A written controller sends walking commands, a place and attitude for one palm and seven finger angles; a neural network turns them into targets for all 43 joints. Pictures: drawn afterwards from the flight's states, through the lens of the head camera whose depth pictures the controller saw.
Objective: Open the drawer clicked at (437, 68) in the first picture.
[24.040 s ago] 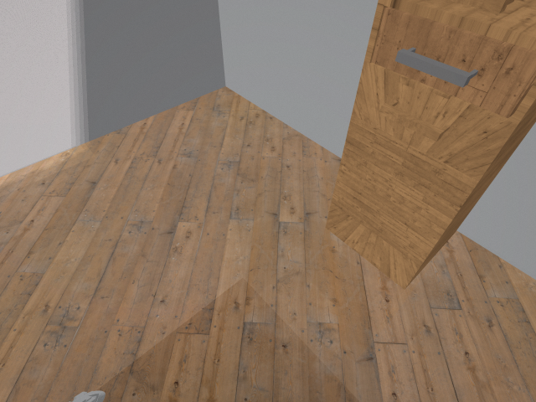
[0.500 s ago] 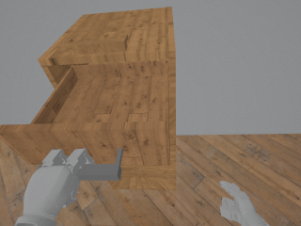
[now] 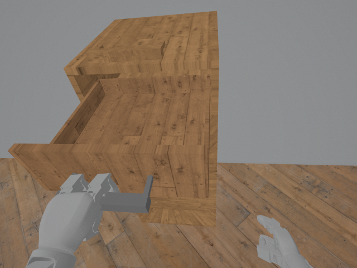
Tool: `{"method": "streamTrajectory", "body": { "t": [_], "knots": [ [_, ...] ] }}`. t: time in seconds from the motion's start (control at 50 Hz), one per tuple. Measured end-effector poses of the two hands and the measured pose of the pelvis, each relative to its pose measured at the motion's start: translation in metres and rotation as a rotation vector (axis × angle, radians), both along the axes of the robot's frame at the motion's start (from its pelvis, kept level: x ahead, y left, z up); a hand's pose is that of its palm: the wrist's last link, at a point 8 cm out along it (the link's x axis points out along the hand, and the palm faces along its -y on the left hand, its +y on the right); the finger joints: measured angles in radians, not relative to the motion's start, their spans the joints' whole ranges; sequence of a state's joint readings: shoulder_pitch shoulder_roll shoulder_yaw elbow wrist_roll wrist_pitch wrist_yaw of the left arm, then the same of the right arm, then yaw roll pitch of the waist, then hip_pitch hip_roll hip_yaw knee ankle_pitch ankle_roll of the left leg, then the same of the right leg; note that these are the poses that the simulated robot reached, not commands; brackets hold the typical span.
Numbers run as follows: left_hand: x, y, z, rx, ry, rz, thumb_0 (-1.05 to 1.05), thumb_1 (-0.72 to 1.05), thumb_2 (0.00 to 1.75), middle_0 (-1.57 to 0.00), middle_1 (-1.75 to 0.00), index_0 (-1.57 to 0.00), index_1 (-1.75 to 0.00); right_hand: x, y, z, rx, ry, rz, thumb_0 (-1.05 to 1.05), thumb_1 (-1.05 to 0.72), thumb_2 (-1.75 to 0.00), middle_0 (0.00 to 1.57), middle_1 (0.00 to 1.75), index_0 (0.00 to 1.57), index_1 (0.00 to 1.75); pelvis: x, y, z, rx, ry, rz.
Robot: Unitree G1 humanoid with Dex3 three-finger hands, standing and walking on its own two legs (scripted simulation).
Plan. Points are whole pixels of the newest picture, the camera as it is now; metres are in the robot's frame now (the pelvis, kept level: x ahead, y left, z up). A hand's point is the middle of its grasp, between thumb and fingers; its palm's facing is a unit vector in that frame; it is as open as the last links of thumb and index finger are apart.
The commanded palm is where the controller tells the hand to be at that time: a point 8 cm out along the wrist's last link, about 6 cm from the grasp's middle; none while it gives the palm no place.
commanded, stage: open the thumb to release the handle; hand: left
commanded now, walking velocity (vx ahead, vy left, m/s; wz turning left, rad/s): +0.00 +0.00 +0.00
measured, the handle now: (106, 190) +0.22 +0.18 +0.13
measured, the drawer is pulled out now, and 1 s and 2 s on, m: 0.29 0.29 0.29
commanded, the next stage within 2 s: lift the hand off the handle in 0.54 s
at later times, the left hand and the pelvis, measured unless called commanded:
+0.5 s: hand (83, 216) +0.17 +0.21 +0.11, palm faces +0.09 -0.15 -0.99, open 11.5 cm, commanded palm +0.13 +0.21 +0.17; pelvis -0.01 +0.00 +0.00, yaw +1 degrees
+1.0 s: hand (86, 214) +0.18 +0.21 +0.11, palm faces +0.10 -0.14 -0.99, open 13.8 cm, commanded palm +0.14 +0.21 +0.17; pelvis -0.02 +0.00 +0.00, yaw +2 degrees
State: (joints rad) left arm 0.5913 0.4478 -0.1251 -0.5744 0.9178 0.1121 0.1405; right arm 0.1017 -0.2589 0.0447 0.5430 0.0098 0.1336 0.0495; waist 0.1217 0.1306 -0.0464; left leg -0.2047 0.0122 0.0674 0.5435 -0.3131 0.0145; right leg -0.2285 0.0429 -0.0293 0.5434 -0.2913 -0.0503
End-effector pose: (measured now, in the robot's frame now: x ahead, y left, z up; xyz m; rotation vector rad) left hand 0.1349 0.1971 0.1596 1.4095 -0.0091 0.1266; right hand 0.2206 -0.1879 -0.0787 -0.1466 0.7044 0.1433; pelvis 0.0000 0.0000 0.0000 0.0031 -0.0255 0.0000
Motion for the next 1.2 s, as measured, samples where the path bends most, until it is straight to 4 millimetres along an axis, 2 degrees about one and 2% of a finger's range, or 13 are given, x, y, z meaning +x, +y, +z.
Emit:
{"method": "streamTrajectory", "body": {
  "t": [0.08, 0.16, 0.26, 0.36, 0.54, 0.66, 0.88, 1.02, 1.2],
  "knots": [
    [0.002, 0.002, 0.000, 0.021, 0.001, -0.008, 0.04, 0.63, 0.79, -0.32, -1.35, -0.39, -1.32, 0.004, 0.005, 0.003, -0.008, -0.010, 0.016, 0.01, -0.91, -0.90, 0.20, 0.30, 0.20, 0.30, -0.002, -0.001, 0.001, 0.000, -0.011, 0.006],
    [0.009, 0.018, 0.000, 0.042, 0.008, 0.025, 0.01, 0.61, 0.79, -0.35, -1.35, -0.40, -1.33, 0.005, 0.007, 0.003, -0.024, 0.001, 0.019, 0.01, -0.91, -0.90, 0.20, 0.30, 0.20, 0.30, -0.005, -0.003, 0.003, 0.000, -0.022, 0.015],
    [0.009, 0.017, 0.004, 0.003, 0.003, 0.031, 0.01, 0.50, 0.74, -0.39, -1.32, -0.39, -1.32, 0.003, 0.003, 0.006, -0.034, -0.004, 0.009, 0.01, -0.91, -0.90, 0.20, 0.30, 0.20, 0.30, -0.007, -0.003, 0.004, -0.001, -0.020, 0.018],
    [0.009, 0.018, 0.005, 0.010, 0.004, 0.023, 0.01, 0.28, 0.64, -0.40, -1.30, -0.38, -1.29, -0.002, -0.004, 0.006, -0.053, 0.005, -0.002, 0.01, -0.91, -0.90, 0.20, 0.30, 0.20, 0.30, -0.008, -0.002, 0.005, -0.001, -0.018, 0.014],
    [0.009, 0.019, 0.004, 0.011, 0.002, 0.009, 0.01, -0.23, 0.42, -0.39, -1.26, -0.34, -1.23, -0.012, -0.010, -0.001, -0.068, 0.035, -0.024, 0.01, -0.91, -0.90, 0.20, 0.30, 0.20, 0.30, -0.010, 0.001, 0.004, -0.002, -0.014, 0.015],
    [0.009, 0.019, 0.003, 0.009, -0.002, 0.009, 0.00, -0.41, 0.34, -0.39, -1.25, -0.33, -1.22, -0.015, -0.003, -0.004, -0.055, 0.046, -0.018, 0.01, -0.91, -0.90, 0.20, 0.30, 0.20, 0.30, -0.011, 0.003, 0.004, -0.001, -0.014, 0.018],
    [0.012, 0.017, -0.002, 0.010, -0.014, 0.021, 0.00, -0.48, 0.30, -0.38, -1.23, -0.32, -1.21, -0.010, 0.015, -0.004, -0.034, 0.044, 0.029, 0.01, -0.91, -0.90, 0.20, 0.30, 0.20, 0.30, -0.014, 0.003, 0.004, 0.000, -0.019, 0.029],
    [0.015, 0.018, 0.000, 0.018, 0.000, 0.009, 0.00, -0.49, 0.30, -0.38, -1.22, -0.32, -1.21, -0.006, 0.018, 0.001, -0.025, 0.018, 0.031, 0.01, -0.91, -0.90, 0.20, 0.30, 0.20, 0.30, -0.017, 0.002, 0.004, 0.000, -0.028, 0.031],
    [0.014, 0.020, 0.027, 0.026, -0.066, 0.008, 0.00, -0.49, 0.30, -0.35, -1.21, -0.35, -1.22, -0.005, 0.009, 0.008, -0.024, -0.014, 0.007, 0.01, -0.91, -0.90, 0.20, 0.30, 0.20, 0.30, -0.018, 0.002, 0.005, 0.000, -0.041, 0.027]
  ]
}}
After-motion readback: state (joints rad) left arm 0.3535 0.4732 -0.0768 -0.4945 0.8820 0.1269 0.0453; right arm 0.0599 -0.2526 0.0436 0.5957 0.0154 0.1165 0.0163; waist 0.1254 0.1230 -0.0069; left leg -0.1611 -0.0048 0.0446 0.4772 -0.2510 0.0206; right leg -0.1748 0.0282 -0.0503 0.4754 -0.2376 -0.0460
